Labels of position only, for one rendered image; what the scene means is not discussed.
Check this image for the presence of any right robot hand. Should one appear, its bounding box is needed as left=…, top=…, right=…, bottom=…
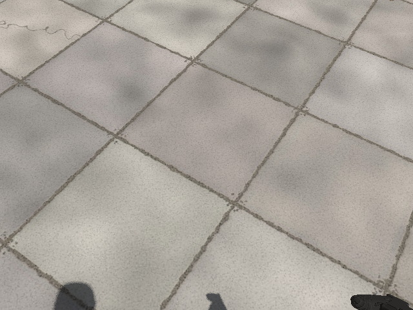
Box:
left=350, top=294, right=413, bottom=310

